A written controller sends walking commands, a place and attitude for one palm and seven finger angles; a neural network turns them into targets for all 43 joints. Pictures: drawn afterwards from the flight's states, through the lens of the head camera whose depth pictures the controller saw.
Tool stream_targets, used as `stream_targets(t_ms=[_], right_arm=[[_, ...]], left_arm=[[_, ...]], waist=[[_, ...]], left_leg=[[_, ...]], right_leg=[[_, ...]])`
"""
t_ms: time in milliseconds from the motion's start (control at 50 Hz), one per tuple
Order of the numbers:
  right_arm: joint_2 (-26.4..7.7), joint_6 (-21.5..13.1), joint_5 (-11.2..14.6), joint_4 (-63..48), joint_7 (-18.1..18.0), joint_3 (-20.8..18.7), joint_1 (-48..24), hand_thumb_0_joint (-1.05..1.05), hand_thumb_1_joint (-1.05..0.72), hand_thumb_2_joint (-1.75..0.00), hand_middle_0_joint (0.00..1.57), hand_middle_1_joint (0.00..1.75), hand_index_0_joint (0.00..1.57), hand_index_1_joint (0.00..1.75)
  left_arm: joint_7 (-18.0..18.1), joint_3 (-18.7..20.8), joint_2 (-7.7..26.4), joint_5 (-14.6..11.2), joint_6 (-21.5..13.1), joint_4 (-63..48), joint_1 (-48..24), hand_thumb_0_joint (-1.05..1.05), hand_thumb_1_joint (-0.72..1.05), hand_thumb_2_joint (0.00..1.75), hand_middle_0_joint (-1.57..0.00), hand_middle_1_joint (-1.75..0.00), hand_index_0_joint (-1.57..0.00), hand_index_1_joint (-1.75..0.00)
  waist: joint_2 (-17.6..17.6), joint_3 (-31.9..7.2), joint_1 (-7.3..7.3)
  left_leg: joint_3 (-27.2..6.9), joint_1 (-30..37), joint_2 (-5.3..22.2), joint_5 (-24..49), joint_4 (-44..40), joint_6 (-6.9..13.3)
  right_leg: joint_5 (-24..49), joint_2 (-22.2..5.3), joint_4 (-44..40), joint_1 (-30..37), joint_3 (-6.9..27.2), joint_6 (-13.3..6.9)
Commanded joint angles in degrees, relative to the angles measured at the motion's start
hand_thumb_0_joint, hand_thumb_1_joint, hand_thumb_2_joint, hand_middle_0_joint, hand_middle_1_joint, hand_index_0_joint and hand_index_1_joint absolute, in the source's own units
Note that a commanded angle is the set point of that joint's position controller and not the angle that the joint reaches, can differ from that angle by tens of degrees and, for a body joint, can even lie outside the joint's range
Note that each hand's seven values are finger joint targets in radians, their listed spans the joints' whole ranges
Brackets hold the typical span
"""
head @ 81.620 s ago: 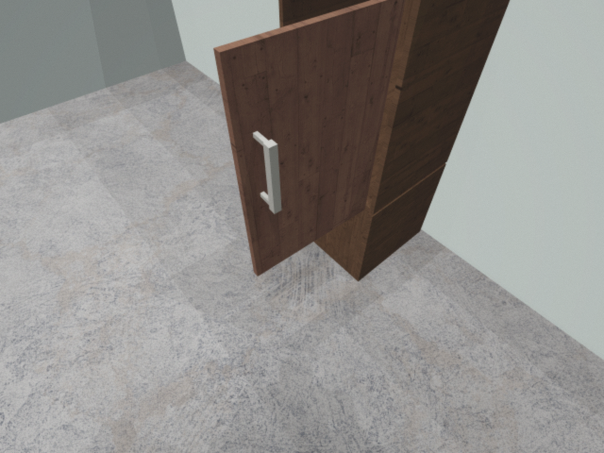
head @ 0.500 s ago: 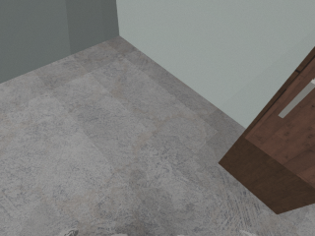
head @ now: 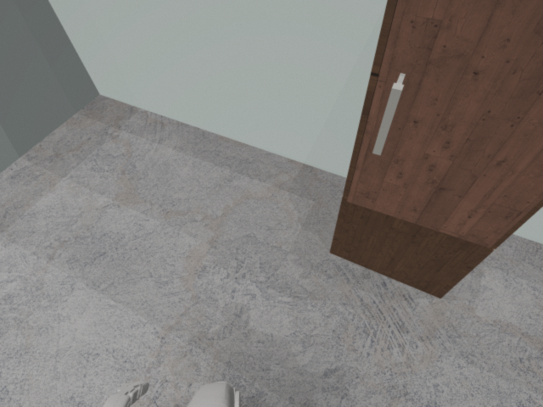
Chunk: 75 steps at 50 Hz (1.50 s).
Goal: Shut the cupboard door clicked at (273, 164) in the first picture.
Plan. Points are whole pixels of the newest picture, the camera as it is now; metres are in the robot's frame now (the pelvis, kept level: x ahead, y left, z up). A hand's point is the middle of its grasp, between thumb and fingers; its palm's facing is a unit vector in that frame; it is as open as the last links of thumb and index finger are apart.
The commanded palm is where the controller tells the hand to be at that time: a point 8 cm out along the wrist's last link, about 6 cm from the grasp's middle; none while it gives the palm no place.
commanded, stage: turn to face it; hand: left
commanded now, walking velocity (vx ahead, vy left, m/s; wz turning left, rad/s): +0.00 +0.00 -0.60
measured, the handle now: (388, 116) +0.65 -0.22 +0.01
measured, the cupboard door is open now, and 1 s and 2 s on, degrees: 2 2 2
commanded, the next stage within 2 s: take the last steps up to it in 0.54 s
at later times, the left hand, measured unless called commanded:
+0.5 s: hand (175, 376) +0.18 +0.18 -0.16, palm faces -0.24 -0.94 -0.24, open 7.4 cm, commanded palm none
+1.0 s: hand (209, 365) +0.20 +0.13 -0.17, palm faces -0.38 -0.91 -0.15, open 7.4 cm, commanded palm none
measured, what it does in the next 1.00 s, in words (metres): steps on the spot, turning right: left foot, then right foot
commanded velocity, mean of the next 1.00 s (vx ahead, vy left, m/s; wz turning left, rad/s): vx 0.09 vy -0.06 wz -0.31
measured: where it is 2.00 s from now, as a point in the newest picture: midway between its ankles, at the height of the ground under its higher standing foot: outside the picture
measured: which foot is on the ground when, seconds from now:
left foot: up 0.00-0.18, down 0.20-0.52, up 0.54-0.84, down 0.86-1.00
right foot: down 0.00-0.20, up 0.22-0.50, down 0.52-0.84, up 0.86-1.00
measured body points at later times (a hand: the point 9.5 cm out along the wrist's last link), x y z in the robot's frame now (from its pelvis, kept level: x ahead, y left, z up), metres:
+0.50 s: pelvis +0.02 +0.00 +0.00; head +0.07 -0.01 +0.44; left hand +0.20 +0.23 -0.14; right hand +0.01 -0.25 -0.15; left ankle +0.04 +0.14 -0.73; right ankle -0.01 -0.11 -0.72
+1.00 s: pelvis +0.08 -0.03 +0.01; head +0.11 -0.01 +0.45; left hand +0.22 +0.18 -0.16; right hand -0.01 -0.26 -0.13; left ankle +0.09 +0.10 -0.73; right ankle +0.01 -0.14 -0.66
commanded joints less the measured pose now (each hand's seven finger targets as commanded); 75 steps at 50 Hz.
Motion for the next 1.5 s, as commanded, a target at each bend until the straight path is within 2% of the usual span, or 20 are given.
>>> stream_targets(t_ms=[0,140,180,200,300,460,500,520,620,780,820,860,980,1140,1180,1200,1240,1320,1440,1480], right_arm=[[-3.33,-1.89,0.17,-5.23,-0.06,-0.81,-0.87,0.0,-0.9,-0.9,0.2,0.3,0.2,0.3],[-3.95,-3.64,0.65,-3.94,-0.89,-0.61,5.76,0.0,-0.9,-0.9,0.2,0.3,0.2,0.3],[-12.47,-4.16,-0.62,-4.69,-1.14,-1.94,6.83,0.0,-0.9,-0.9,0.2,0.3,0.2,0.3],[-12.18,-3.99,-0.95,-5.28,-1.32,-1.85,6.54,0.0,-0.9,-0.9,0.2,0.3,0.2,0.3],[-7.7,-4.18,-1.1,-5.24,-1.8,-0.76,3.41,0.0,-0.9,-0.9,0.2,0.3,0.2,0.3],[-8.53,-3.09,-0.31,-2.32,-0.74,-1.85,3.66,0.0,-0.9,-0.9,0.2,0.3,0.2,0.3],[-2.14,-3.13,0.47,-4.86,-0.18,-0.77,0.92,0.0,-0.9,-0.9,0.2,0.3,0.2,0.3],[-3.21,-2.24,0.51,-5.48,-0.6,-0.48,-1.45,0.0,-0.9,-0.9,0.2,0.3,0.2,0.3],[-2.3,-2.12,0.19,-0.4,-0.4,-0.3,2.44,0.0,-0.9,-0.9,0.2,0.3,0.2,0.3],[-1.23,-4.46,-0.51,1.32,-0.53,0.23,8.07,0.0,-0.9,-0.9,0.2,0.3,0.2,0.3],[-9.96,-5.58,-1.78,3.47,-1.25,-1.5,16.12,0.0,-0.9,-0.9,0.2,0.3,0.2,0.3],[-12.22,-5.62,-1.64,3.02,-1.82,-1.72,17.83,0.0,-0.9,-0.9,0.2,0.3,0.2,0.3],[-6.24,-6.84,-1.28,3.05,-1.91,-0.2,12.44,0.0,-0.9,-0.9,0.2,0.3,0.2,0.3],[-8.25,-5.63,-1.1,5.17,-1.04,-1.98,10.27,0.0,-0.9,-0.9,0.2,0.3,0.2,0.3],[-6.5,-5.57,-0.43,5.2,-0.43,-1.49,9.42,0.0,-0.9,-0.9,0.2,0.3,0.2,0.3],[-1.25,-5.93,0.46,3.56,0.03,-0.31,9.17,0.0,-0.9,-0.9,0.2,0.3,0.2,0.3],[-1.39,-5.25,0.64,2.34,-0.64,-0.38,5.65,0.0,-0.9,-0.9,0.2,0.3,0.2,0.3],[0.97,-4.28,-0.5,5.29,0.03,0.22,8.24,0.0,-0.9,-0.9,0.2,0.3,0.2,0.3],[4.08,-4.05,0.39,6.75,-0.34,2.23,8.27,0.0,-0.9,-0.9,0.2,0.3,0.2,0.3],[1.13,-4.61,0.6,7.3,-0.51,1.8,8.99,0.0,-0.9,-0.9,0.2,0.3,0.2,0.3]], left_arm=[[0.49,3.44,12.79,0.32,-1.03,-4.07,0.79,0.0,0.9,0.9,-0.2,-0.3,-0.2,-0.3],[0.35,3.62,11.8,-0.29,-0.33,-4.27,-1.9,0.0,0.9,0.9,-0.2,-0.3,-0.2,-0.3],[-0.47,2.55,6.27,-0.83,-0.04,-5.76,0.97,0.0,0.9,0.9,-0.2,-0.3,-0.2,-0.3],[-0.64,2.65,7.84,-0.12,-0.09,-6.17,-0.05,0.0,0.9,0.9,-0.2,-0.3,-0.2,-0.3],[-1.63,2.49,5.87,-0.2,0.53,-4.2,-1.26,0.0,0.9,0.9,-0.2,-0.3,-0.2,-0.3],[-1.42,1.84,5.9,-0.01,-0.4,-2.03,2.74,0.0,0.9,0.9,-0.2,-0.3,-0.2,-0.3],[-0.14,3.59,14.88,0.78,-1.49,-0.03,8.42,0.0,0.9,0.9,-0.2,-0.3,-0.2,-0.3],[0.21,3.28,16.24,0.07,-1.43,0.29,10.16,0.0,0.9,0.9,-0.2,-0.3,-0.2,-0.3],[1.42,1.89,9.34,0.18,-1.84,-0.67,1.49,0.0,0.9,0.9,-0.2,-0.3,-0.2,-0.3],[-0.18,2.64,9.51,0.0,-1.45,1.37,1.31,0.0,0.9,0.9,-0.2,-0.3,-0.2,-0.3],[-1.22,1.4,2.92,-0.65,-1.24,-0.2,2.03,0.0,0.9,0.9,-0.2,-0.3,-0.2,-0.3],[-1.97,1.85,5.67,0.98,-1.42,-3.18,-4.1,0.0,0.9,0.9,-0.2,-0.3,-0.2,-0.3],[-3.39,1.58,2.92,0.35,-0.87,0.35,-2.12,0.0,0.9,0.9,-0.2,-0.3,-0.2,-0.3],[-3.6,1.43,3.42,0.38,-1.69,1.9,-0.74,0.0,0.9,0.9,-0.2,-0.3,-0.2,-0.3],[-2.89,2.5,7.52,0.6,-2.74,5.64,10.56,0.0,0.9,0.9,-0.2,-0.3,-0.2,-0.3],[-1.75,3.98,13.79,0.87,-3.65,8.04,18.34,0.0,0.9,0.9,-0.2,-0.3,-0.2,-0.3],[-0.5,3.15,14.07,0.1,-3.67,7.74,15.03,0.0,0.9,0.9,-0.2,-0.3,-0.2,-0.3],[0.81,0.6,5.14,0.12,-4.18,5.44,3.12,0.0,0.9,0.9,-0.2,-0.3,-0.2,-0.3],[1.82,-0.46,4.04,-0.24,-4.68,7.51,3.59,0.0,0.9,0.9,-0.2,-0.3,-0.2,-0.3],[2.29,-0.56,4.05,-0.91,-4.13,8.0,4.36,0.0,0.9,0.9,-0.2,-0.3,-0.2,-0.3]], waist=[[-10.2,-7.79,1.74],[-9.36,-10.47,-1.46],[14.99,-10.07,-0.88],[11.96,-8.94,-1.45],[8.08,-8.09,0.31],[7.1,-8.72,1.82],[-17.1,-8.7,4.55],[-13.98,-8.45,6.13],[-10.83,-8.21,0.59],[-9.59,-5.46,-1.36],[15.24,-5.77,-4.47],[8.04,-2.6,-5.01],[6.98,-1.17,-0.99],[9.13,-3.18,0.32],[-0.31,-6.96,5.98],[-16.67,-12.13,8.79],[-19.09,-10.51,6.74],[-8.93,-7.01,-0.33],[-6.71,-8.51,-0.66],[-2.47,-9.5,-0.47]], left_leg=[[-0.63,-0.69,-1.33,1.98,-6.58,-0.26],[-0.95,17.45,-2.86,13.62,-36.71,1.38],[-20.99,25.13,17.95,22.12,-45.39,10.55],[-22.85,21.61,21.85,25.05,-45.18,14.77],[-5.63,23.57,13.2,46.12,-38.82,13.02],[-0.35,14.75,10.38,30.26,-31.47,8.27],[7.32,-4.26,-1.29,-6.07,-13.86,1.71],[-0.05,-3.46,-1.47,-11.94,-4.85,2.05],[-2.3,-2.42,-0.76,-0.01,0.07,1.3],[3.87,17.54,-3.2,8.31,-33.9,2.51],[-21.97,31.72,16.19,-1.84,-47.74,8.94],[-31.94,24.63,24.78,-5.39,-52.45,15.63],[-4.2,22.53,14.54,26.64,-47.95,11.02],[1.88,17.66,13.14,21.32,-41.42,9.05],[6.91,7.95,7.31,21.1,-26.02,5.78],[9.89,-4.46,-0.28,2.25,-9.23,3.67],[-1.24,-7.81,-0.42,-10.11,8.54,4.7],[-0.43,0.18,2.08,0.62,0.97,3.68],[-0.14,11.65,-1.65,10.51,-27.88,2.71],[-3.43,19.13,1.41,35.01,-37.48,4.3]], right_leg=[[21.53,-12.84,-10.41,6.31,14.87,-8.8],[19.24,-8.58,-2.67,-0.22,17.06,-3.7],[-13.4,3.07,15.39,-14.56,3.84,2.16],[-19.02,1.41,26.37,-14.92,2.38,2.71],[-12.61,-1.79,29.63,-14.08,-0.46,4.55],[4.97,-0.15,-4.2,7.69,-5.24,2.17],[25.42,-20.13,-12.28,19.13,19.8,-5.71],[27.42,-24.28,-13.18,13.0,21.68,-11.19],[31.75,-14.8,-10.36,10.43,10.25,-9.42],[-4.73,-9.48,-10.65,-1.05,11.85,-7.27],[-14.64,1.99,11.9,-20.06,1.14,-0.67],[-15.27,-1.85,29.47,-24.65,2.68,0.14],[-1.38,-4.8,27.27,-20.06,-0.52,2.91],[3.15,-1.76,2.91,-1.31,-7.54,1.68],[5.39,-2.03,-5.04,17.89,-5.15,-0.34],[4.39,-16.4,-10.7,28.82,13.33,-5.77],[5.74,-22.42,-18.7,17.53,22.39,-10.96],[17.85,-15.73,-15.82,6.22,4.57,-9.56],[37.64,-13.84,-10.39,8.19,2.34,-7.71],[32.9,-11.51,-6.03,6.71,0.98,-2.97]])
